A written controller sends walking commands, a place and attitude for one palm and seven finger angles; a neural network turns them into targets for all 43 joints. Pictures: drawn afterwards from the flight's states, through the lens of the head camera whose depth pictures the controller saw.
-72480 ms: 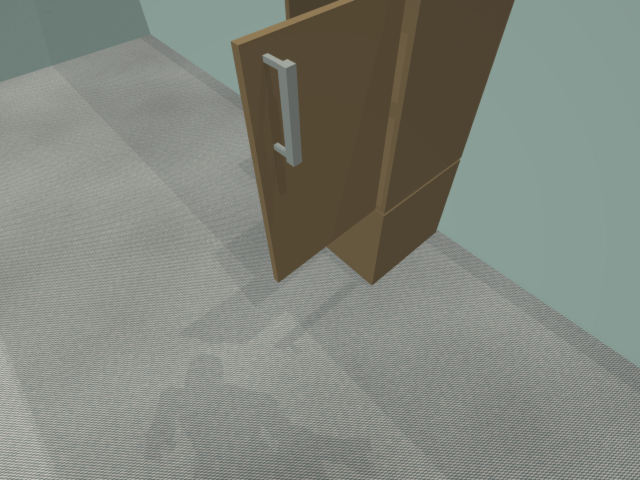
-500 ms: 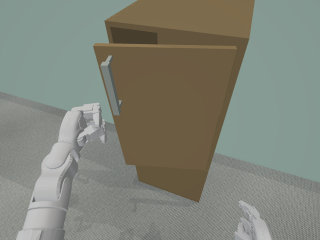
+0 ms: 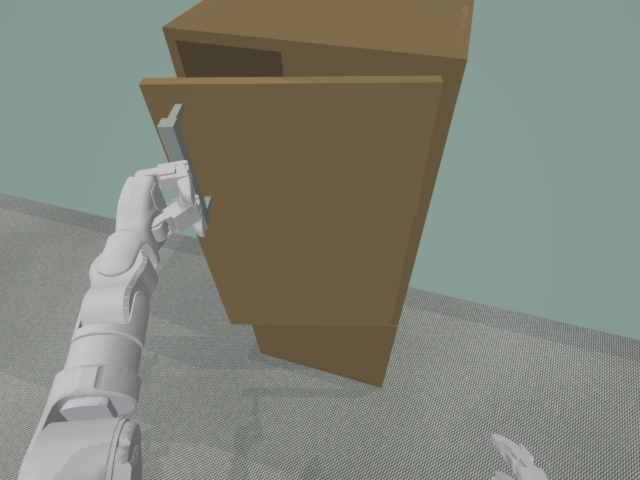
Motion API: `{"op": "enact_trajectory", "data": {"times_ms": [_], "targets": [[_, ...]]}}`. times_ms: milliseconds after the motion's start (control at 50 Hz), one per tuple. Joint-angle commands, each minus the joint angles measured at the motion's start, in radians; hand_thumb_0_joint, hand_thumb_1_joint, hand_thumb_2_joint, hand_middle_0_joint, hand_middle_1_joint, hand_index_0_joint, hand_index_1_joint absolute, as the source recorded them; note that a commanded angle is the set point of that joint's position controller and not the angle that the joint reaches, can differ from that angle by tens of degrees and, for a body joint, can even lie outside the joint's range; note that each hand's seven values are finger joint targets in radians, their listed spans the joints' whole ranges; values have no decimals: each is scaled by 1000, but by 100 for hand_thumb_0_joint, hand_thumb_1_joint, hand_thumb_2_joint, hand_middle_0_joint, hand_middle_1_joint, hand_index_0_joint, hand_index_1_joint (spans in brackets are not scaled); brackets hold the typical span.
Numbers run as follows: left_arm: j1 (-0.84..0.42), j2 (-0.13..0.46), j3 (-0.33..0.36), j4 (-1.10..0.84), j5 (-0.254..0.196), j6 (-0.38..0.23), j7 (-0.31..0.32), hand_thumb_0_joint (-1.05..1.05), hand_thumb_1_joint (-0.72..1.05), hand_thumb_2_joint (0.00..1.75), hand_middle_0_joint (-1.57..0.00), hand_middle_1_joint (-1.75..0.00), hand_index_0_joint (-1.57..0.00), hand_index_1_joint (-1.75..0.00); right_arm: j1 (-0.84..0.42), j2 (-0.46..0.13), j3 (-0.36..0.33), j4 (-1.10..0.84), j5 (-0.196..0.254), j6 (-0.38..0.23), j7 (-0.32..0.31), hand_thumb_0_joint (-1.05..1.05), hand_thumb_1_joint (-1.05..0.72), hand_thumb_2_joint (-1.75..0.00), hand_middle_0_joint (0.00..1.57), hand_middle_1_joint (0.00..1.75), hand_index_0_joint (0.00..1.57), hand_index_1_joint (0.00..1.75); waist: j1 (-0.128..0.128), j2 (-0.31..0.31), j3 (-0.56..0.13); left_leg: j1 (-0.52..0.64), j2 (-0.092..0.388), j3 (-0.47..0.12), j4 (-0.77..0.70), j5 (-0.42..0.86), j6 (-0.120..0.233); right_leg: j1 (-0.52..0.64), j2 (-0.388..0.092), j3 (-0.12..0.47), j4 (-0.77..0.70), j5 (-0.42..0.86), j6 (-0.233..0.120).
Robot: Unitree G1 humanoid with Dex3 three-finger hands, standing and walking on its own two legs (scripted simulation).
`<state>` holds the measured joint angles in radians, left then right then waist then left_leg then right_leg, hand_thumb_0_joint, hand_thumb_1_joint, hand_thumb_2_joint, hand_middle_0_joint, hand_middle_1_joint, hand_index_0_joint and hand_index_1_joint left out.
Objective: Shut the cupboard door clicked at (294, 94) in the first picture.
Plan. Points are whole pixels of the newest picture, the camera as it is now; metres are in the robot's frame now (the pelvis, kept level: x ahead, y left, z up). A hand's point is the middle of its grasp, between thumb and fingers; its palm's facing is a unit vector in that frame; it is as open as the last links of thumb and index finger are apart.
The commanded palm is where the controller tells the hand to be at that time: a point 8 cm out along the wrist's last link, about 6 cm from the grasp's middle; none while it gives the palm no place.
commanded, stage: bring the fist close to the handle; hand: left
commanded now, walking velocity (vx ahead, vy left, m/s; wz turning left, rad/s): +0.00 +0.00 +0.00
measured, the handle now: (190, 170) +0.48 +0.20 +0.14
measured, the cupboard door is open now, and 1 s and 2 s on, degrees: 16 8 0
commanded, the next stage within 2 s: push the door shut along its arc in 0.28 s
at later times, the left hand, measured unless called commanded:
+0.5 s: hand (191, 217) +0.39 +0.17 +0.14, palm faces +0.02 -1.00 -0.02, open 3.1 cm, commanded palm +0.37 +0.22 +0.15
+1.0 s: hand (215, 180) +0.45 +0.16 +0.15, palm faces -0.11 -0.99 -0.02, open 3.1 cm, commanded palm +0.45 +0.21 +0.15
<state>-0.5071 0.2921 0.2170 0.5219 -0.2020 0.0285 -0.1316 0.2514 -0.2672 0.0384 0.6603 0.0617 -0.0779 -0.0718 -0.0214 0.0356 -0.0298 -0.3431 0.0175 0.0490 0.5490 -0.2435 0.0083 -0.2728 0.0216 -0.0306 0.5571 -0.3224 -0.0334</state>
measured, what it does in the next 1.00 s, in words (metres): stands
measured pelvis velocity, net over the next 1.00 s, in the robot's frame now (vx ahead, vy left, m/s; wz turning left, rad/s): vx -0.01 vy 0.01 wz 0.01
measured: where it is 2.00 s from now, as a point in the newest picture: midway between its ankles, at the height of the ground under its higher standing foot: outside the picture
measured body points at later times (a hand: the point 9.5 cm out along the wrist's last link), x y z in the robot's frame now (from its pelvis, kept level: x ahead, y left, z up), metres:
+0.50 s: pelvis +0.00 +0.00 +0.00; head +0.00 -0.02 +0.45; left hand +0.38 +0.23 +0.15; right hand +0.15 -0.24 -0.10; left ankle +0.02 +0.12 -0.73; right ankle -0.02 -0.10 -0.73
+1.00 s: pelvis -0.01 +0.01 -0.01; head +0.03 +0.00 +0.44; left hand +0.45 +0.21 +0.15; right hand +0.05 -0.26 -0.13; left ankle +0.02 +0.12 -0.73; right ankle -0.02 -0.10 -0.73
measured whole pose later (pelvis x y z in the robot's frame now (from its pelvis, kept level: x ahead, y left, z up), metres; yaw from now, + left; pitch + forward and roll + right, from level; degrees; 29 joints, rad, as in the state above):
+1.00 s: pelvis -0.01 +0.01 -0.01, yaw +1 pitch +7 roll +0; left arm -0.87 0.39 0.22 1.03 -0.19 -0.16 -0.28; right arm 0.35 -0.29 0.03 0.71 0.06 -0.08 -0.06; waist -0.09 0.03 -0.04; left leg -0.49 0.01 0.04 0.64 -0.26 0.02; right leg -0.41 0.01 -0.04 0.64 -0.34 -0.02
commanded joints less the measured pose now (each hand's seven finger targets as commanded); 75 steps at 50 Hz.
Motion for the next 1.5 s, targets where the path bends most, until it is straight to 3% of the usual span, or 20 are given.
{"op": "enact_trajectory", "data": {"times_ms": [0,160,220,280,300,380,440,600,640,700,740,820,860,900,1040,1100,1200,1240,1320,1480], "targets": [[-275,216,99,-185,-21,-95,-16,0,90,90,-130,-150,-130,-150,-56,-123,-53,-154,-2,-43,8,0,-90,-90,20,30,20,30,36,-82,-305,186,-20,-25,-19,254,34,55,-13,22,-65,432,27],[-387,209,72,-298,-22,-107,-14,0,90,90,-130,-150,-130,-150,-72,-115,-54,-162,3,-38,-2,0,-90,-90,20,30,20,30,7,-11,-286,209,-22,-21,-23,193,37,14,-8,33,-83,357,28],[-376,241,95,-284,-25,-116,-17,0,90,90,-130,-150,-130,-150,-71,-117,-53,-153,1,-39,-7,0,-90,-90,20,30,20,30,11,-18,-294,210,-20,-24,-24,194,38,24,-10,38,-84,362,30],[-351,171,40,-253,-31,-106,-33,0,90,90,-130,-150,-130,-150,-72,-114,-51,-152,4,-44,-5,0,-90,-90,20,30,20,30,5,-34,-285,214,-22,-28,-23,194,37,8,-7,27,-82,361,28],[-337,213,79,-228,-33,-102,-31,0,90,90,-130,-150,-130,-150,-66,-121,-54,-147,5,-41,-8,0,-90,-90,20,30,20,30,7,-62,-269,202,-20,-29,-21,183,38,8,-8,28,-87,349,31],[-348,179,44,-221,-29,-82,-33,0,90,90,-130,-150,-130,-150,-77,-117,-48,-155,8,-38,-5,0,-90,-90,20,30,20,30,7,-42,-257,203,-21,-35,-27,171,34,-11,-8,21,-87,325,25],[-480,200,33,-201,-21,-89,-36,0,90,90,-130,-150,-130,-150,-73,-121,-45,-144,7,-31,-11,0,-90,-90,20,30,20,30,-21,-54,-243,205,-20,-42,-23,149,38,-42,-9,27,-92,295,28],[-621,263,53,-5,-13,-151,-76,0,90,90,-130,-150,-130,-150,-30,-131,-41,-119,-1,-28,-14,0,-90,-90,20,30,20,30,-32,-25,-290,191,-23,-55,-5,141,35,-53,-10,28,-73,267,18],[-652,205,3,43,-14,-160,-96,0,90,90,-130,-150,-130,-150,-22,-128,-41,-120,3,-32,-7,0,-90,-90,20,30,20,30,-43,1,-293,197,-24,-58,2,153,32,-79,-8,22,-61,282,15],[-694,252,37,126,-16,-182,-112,0,90,90,-130,-150,-130,-150,14,-143,-49,-108,0,-30,-5,0,-90,-90,20,30,20,30,-52,-58,-289,165,-21,-63,11,140,35,-90,-5,20,-56,266,17],[-758,211,-6,128,-16,-204,-126,0,90,90,-130,-150,-130,-150,22,-143,-53,-106,1,-35,-2,0,-90,-90,20,30,20,30,-64,-36,-320,184,-21,-66,18,149,33,-110,-3,16,-42,274,16],[-834,257,23,216,-10,-232,-135,0,90,90,-130,-150,-130,-150,62,-158,-60,-82,-3,-39,0,0,-90,-90,20,30,20,30,-78,-29,-325,170,-19,-73,29,135,33,-147,1,15,-32,245,15],[-879,231,-4,227,-4,-249,-143,0,90,90,-130,-150,-130,-150,78,-159,-63,-74,-7,-46,4,0,-90,-90,20,30,20,30,-87,-2,-351,188,-18,-78,36,143,29,-166,4,13,-22,243,14],[-863,280,34,281,-4,-256,-149,0,90,90,-130,-150,-130,-150,101,-171,-66,-66,-10,-44,3,0,-90,-90,20,30,20,30,-89,-37,-354,168,-18,-77,45,148,33,-160,5,14,-21,246,15],[-966,341,60,379,8,-279,-180,0,90,90,-130,-150,-130,-150,152,-186,-72,-38,-14,-45,7,0,-90,-90,20,30,20,30,-114,-22,-361,122,-14,-80,64,141,31,-199,9,20,-3,245,17],[-986,333,51,370,13,-298,-193,0,90,90,-130,-150,-130,-150,174,-188,-80,-41,-19,-47,10,0,-90,-90,20,30,20,30,-118,17,-420,160,-13,-83,80,182,29,-209,11,15,13,259,14],[-1035,346,51,457,13,-290,-213,0,90,90,-130,-150,-130,-150,200,-197,-78,-27,-21,-41,11,0,-90,-90,20,30,20,30,-146,-11,-369,91,-12,-77,93,145,33,-241,14,21,12,243,19],[-1061,422,104,465,26,-291,-212,0,90,90,-130,-150,-130,-150,212,-205,-81,-24,-25,-38,12,0,-90,-90,20,30,20,30,-140,-20,-409,76,-11,-84,98,148,32,-225,13,26,23,256,21],[-1103,394,67,475,37,-301,-227,0,90,90,-130,-150,-130,-150,221,-202,-81,-26,-27,-36,15,0,-90,-90,20,30,20,30,-157,16,-434,88,-11,-83,120,174,31,-253,15,27,37,281,22],[-1195,445,75,554,48,-285,-273,0,90,90,-130,-150,-130,-150,255,-217,-83,-7,-32,-30,12,0,-90,-90,20,30,20,30,-189,31,-443,52,-12,-87,160,171,33,-298,18,30,52,285,23]]}}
